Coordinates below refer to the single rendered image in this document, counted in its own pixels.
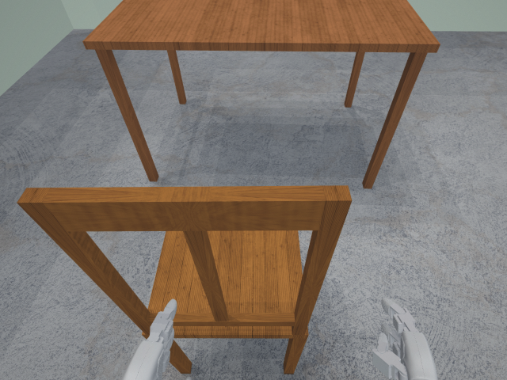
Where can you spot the left robot hand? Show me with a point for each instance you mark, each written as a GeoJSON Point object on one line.
{"type": "Point", "coordinates": [152, 356]}

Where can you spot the chair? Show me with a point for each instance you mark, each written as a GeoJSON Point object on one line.
{"type": "Point", "coordinates": [230, 256]}

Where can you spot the table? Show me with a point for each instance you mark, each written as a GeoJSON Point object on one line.
{"type": "Point", "coordinates": [264, 25]}

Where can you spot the right robot hand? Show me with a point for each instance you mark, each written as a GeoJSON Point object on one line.
{"type": "Point", "coordinates": [412, 357]}

